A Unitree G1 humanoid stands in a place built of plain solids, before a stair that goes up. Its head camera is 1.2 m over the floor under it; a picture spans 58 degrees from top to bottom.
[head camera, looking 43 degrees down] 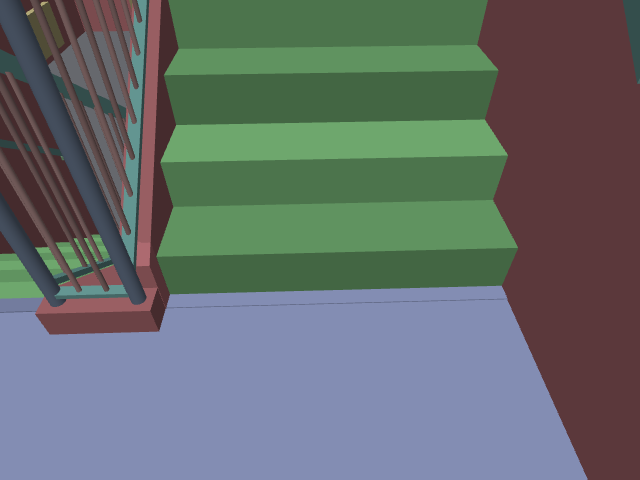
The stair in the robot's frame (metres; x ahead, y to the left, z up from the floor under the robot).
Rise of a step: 0.19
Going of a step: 0.26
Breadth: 1.20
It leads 2 degrees to the left of straight ahead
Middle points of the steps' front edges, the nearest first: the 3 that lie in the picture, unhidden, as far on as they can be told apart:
1.02 -0.06 0.19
1.28 -0.05 0.39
1.54 -0.05 0.58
